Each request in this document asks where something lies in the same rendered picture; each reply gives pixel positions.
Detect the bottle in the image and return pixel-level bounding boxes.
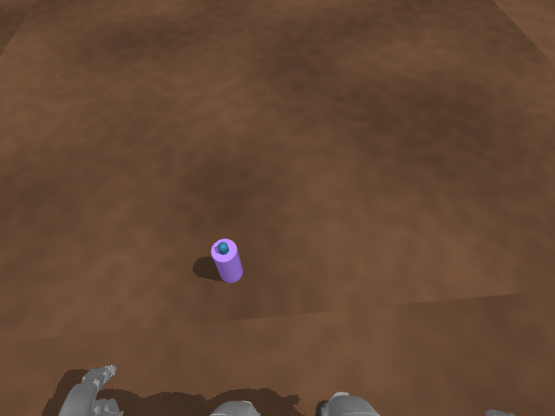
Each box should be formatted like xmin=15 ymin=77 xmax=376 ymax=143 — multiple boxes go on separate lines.
xmin=211 ymin=239 xmax=243 ymax=283

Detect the left robot hand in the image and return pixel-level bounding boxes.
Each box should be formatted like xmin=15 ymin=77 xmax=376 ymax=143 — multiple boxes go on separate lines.
xmin=58 ymin=365 xmax=124 ymax=416

